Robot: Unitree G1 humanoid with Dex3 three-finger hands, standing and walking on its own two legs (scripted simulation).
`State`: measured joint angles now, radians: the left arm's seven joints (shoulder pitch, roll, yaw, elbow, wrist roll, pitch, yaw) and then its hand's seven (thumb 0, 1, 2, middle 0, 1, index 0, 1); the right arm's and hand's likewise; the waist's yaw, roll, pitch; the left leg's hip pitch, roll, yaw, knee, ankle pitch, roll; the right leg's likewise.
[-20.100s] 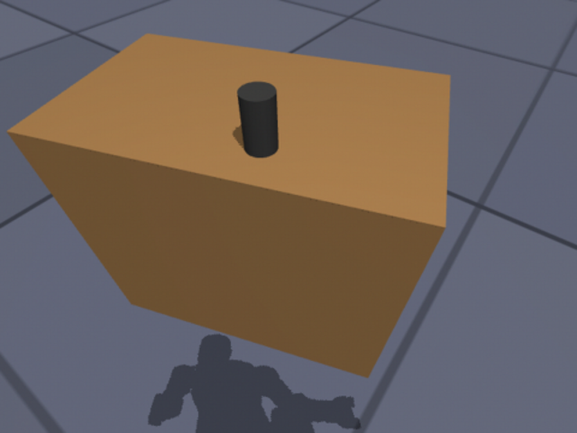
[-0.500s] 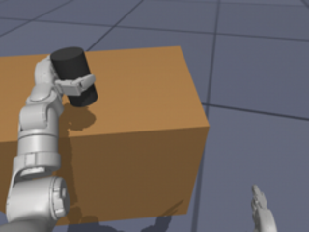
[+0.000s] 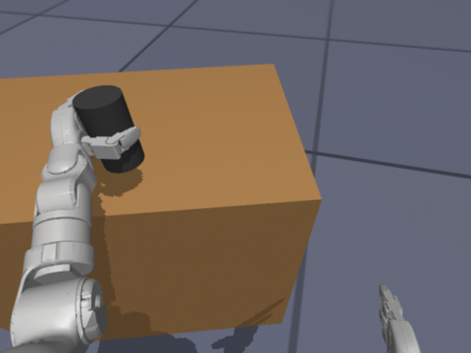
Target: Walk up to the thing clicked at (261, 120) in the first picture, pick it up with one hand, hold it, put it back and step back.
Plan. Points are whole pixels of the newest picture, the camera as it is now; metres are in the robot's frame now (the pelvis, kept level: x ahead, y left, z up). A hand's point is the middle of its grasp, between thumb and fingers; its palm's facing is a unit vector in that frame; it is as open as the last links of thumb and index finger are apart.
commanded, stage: crouch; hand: left
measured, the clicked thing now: (112, 131) +0.44 +0.21 +0.18
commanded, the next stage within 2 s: lower in 0.18 s
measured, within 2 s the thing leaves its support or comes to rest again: rests again in 0.84 s
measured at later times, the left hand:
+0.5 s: hand (119, 140) +0.45 +0.21 +0.15, palm faces +0.26 -0.96 +0.00, open 10.1 cm
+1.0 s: hand (120, 152) +0.46 +0.23 +0.11, palm faces +0.25 -0.97 +0.00, open 10.2 cm
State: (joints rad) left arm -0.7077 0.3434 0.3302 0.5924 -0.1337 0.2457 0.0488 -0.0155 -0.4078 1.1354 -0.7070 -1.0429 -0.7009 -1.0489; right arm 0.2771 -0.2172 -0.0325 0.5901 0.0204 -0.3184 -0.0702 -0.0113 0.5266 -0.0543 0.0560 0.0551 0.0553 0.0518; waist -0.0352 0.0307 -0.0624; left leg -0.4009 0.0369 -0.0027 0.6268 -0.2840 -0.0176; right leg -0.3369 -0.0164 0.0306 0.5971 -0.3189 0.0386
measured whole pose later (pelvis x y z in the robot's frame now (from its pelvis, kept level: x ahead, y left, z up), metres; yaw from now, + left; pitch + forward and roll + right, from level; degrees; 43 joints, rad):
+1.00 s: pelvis +0.00 +0.00 -0.01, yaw +0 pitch +10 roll -2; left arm -0.73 0.41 0.35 0.92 -0.13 -0.13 -0.02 -0.02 -0.42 1.14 -0.70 -1.05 -0.70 -1.06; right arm 0.25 -0.21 -0.03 0.50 0.00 -0.14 -0.05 -0.01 0.50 -0.06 0.06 0.05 0.06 0.05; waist -0.09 0.01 -0.10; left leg -0.59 0.05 -0.01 0.74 -0.33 -0.01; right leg -0.52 -0.01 0.03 0.69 -0.36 0.04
